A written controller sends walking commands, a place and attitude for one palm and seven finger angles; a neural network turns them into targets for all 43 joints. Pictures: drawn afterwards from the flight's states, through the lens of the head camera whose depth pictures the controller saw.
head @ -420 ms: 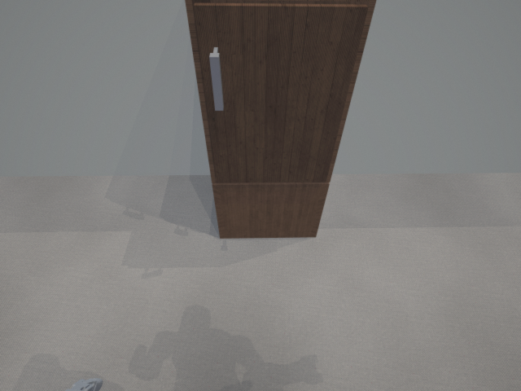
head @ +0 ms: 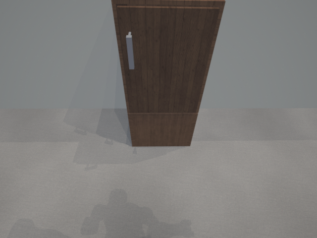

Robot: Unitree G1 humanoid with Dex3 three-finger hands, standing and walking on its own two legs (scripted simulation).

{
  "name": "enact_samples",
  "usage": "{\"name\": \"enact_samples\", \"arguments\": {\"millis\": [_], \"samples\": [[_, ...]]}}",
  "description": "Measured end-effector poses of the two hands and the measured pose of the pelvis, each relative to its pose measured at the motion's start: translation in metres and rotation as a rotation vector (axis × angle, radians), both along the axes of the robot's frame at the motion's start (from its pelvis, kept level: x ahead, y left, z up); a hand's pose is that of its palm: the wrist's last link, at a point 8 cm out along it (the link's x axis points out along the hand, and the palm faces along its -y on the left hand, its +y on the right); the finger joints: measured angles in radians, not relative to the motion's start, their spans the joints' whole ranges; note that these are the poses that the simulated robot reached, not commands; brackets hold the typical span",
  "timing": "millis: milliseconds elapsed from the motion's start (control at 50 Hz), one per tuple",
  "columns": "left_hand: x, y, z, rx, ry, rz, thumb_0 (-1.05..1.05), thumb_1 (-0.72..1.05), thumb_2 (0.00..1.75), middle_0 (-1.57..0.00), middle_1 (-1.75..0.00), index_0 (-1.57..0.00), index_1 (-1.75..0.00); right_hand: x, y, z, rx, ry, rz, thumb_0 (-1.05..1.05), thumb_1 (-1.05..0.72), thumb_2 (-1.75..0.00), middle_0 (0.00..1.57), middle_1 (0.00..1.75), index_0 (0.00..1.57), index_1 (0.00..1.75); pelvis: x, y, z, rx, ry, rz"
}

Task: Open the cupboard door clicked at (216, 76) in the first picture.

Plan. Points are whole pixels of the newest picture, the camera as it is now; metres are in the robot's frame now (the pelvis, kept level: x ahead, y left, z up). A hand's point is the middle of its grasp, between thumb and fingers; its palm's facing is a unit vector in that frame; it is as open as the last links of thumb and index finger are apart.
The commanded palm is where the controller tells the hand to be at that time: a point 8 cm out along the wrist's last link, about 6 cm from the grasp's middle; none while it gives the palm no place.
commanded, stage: stand and wait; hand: left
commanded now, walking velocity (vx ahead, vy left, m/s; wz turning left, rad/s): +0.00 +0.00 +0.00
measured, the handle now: (130, 50) +0.85 +0.18 +0.05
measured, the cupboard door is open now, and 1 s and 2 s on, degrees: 0 0 0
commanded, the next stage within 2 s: look at it before walking up in 0.40 s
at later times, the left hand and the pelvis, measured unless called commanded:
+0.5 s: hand out of the picture +0.07 +0.24 -0.15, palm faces -0.03 -0.94 -0.34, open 7.4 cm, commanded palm none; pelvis -0.01 -0.01 +0.00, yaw +0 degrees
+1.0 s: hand out of the picture +0.08 +0.23 -0.15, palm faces -0.03 -0.94 -0.34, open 7.4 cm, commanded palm none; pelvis +0.00 -0.01 +0.00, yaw +0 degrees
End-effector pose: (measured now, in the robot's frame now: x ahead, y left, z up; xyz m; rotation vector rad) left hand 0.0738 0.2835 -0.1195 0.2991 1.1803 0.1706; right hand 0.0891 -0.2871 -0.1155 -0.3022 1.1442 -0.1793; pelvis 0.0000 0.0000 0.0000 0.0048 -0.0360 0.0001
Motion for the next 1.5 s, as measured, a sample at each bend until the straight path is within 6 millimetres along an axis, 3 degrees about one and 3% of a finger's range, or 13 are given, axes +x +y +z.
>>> {"name": "enact_samples", "arguments": {"millis": [180, 340, 700, 1180, 1320, 1500], "samples": [[-0.017, 0.003, 0.001, 0.019, 0.049, 0.013, 0.01, 0.9, 0.9, -0.2, -0.3, -0.2, -0.3, -0.03, -0.011, -0.005, -0.008, 0.077, -0.029, 0.01, -0.9, -0.9, 0.21, 0.3, 0.2, 0.3, -0.004, -0.004, 0.001, 0.0, -0.001, -0.001], [-0.018, 0.001, 0.003, 0.026, 0.049, 0.008, 0.01, 0.9, 0.9, -0.2, -0.3, -0.2, -0.3, -0.041, -0.013, -0.007, 0.0, 0.1, -0.039, 0.01, -0.9, -0.9, 0.21, 0.3, 0.2, 0.29, -0.007, -0.007, 0.002, 0.0, 0.001, -0.003], [-0.002, -0.007, 0.005, 0.016, 0.012, -0.007, 0.01, 0.9, 0.9, -0.2, -0.3, -0.2, -0.3, -0.028, -0.014, -0.005, 0.007, 0.066, -0.033, 0.01, -0.9, -0.9, 0.21, 0.3, 0.2, 0.3, -0.005, -0.011, 0.003, 0.001, 0.004, -0.006], [-0.003, -0.003, 0.006, 0.024, 0.029, 0.005, 0.01, 0.9, 0.9, -0.2, -0.3, -0.2, -0.3, -0.019, -0.016, -0.002, -0.003, 0.067, -0.027, 0.01, -0.9, -0.9, 0.21, 0.3, 0.2, 0.3, 0.002, -0.011, 0.004, -0.001, 0.003, -0.006], [-0.018, -0.021, -0.011, -0.033, 0.082, 0.029, 0.01, 0.91, 0.9, -0.2, -0.3, -0.2, -0.3, -0.031, 0.005, -0.015, 0.042, 0.117, -0.041, 0.01, -0.91, -0.9, 0.2, 0.3, 0.2, 0.29, 0.015, -0.009, -0.001, -0.006, 0.014, -0.01], [-0.053, -0.049, -0.046, -0.162, 0.253, 0.115, 0.01, 0.9, 0.9, -0.2, -0.3, -0.2, -0.3, -0.055, 0.054, -0.035, 0.101, 0.26, -0.105, 0.01, -0.91, -0.9, 0.2, 0.3, 0.2, 0.29, 0.059, 0.005, -0.016, -0.019, 0.033, -0.004]]}}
